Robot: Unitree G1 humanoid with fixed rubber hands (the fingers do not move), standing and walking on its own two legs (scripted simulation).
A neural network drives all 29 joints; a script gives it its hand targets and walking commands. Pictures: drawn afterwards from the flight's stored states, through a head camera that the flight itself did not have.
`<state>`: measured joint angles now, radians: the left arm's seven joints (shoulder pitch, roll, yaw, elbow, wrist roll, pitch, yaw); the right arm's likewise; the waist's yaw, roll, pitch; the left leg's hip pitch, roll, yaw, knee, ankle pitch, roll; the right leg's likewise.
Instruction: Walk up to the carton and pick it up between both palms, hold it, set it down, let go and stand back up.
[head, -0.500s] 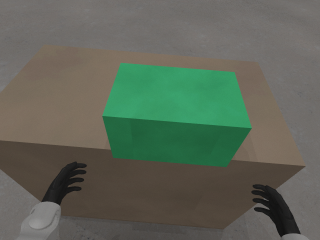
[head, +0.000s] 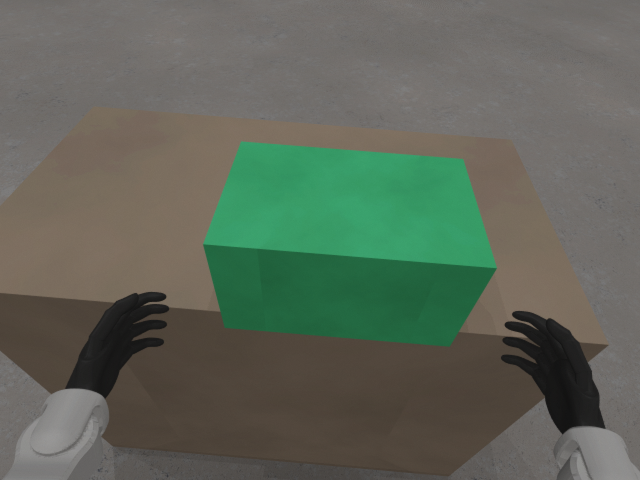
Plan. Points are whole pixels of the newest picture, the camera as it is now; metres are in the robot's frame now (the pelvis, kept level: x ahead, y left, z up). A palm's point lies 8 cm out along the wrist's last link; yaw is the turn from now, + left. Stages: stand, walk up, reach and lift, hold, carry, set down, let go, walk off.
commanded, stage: reach and lift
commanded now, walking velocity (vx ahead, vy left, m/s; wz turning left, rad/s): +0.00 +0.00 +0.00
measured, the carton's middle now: (344, 243) +0.43 -0.02 +0.08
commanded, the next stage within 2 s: none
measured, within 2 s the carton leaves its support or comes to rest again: neither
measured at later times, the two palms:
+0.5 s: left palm (114, 290) +0.30 +0.23 +0.12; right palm (543, 317) +0.30 -0.22 +0.12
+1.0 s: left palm (103, 212) +0.36 +0.25 +0.18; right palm (542, 231) +0.37 -0.22 +0.18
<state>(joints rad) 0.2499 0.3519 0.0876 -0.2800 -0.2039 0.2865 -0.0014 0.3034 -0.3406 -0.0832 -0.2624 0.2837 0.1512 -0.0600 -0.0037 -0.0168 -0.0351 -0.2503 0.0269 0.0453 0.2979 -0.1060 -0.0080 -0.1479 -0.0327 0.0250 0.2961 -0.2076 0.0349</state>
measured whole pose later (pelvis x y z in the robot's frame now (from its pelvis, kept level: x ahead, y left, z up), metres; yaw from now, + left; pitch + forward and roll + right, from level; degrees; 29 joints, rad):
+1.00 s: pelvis +0.00 +0.00 +0.00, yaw +0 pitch +2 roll +0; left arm -0.52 0.47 0.13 0.13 -0.27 0.67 0.00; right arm -0.54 -0.38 -0.08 0.22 0.35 0.47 -0.08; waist 0.00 -0.02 -0.04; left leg -0.24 0.03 0.05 0.32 -0.12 -0.01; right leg -0.15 -0.03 0.03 0.34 -0.23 0.03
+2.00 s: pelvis +0.00 +0.00 +0.00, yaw +0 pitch +5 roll +0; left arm -0.97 0.49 -0.04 1.02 -0.33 0.29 -0.03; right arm -0.88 -0.41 -0.05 0.95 0.35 0.22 -0.01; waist -0.02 -0.02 -0.05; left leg -0.31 0.04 0.05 0.38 -0.14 -0.01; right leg -0.20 -0.02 0.03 0.35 -0.23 0.03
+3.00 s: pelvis +0.00 +0.00 +0.00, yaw -1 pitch +6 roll -1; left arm -0.96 0.34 -0.04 0.98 -0.30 0.21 0.04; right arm -0.87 -0.32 0.03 0.95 0.35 0.13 -0.11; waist -0.02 -0.02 -0.07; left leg -0.35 0.05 0.05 0.39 -0.15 -0.01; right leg -0.24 -0.02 0.03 0.36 -0.23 0.03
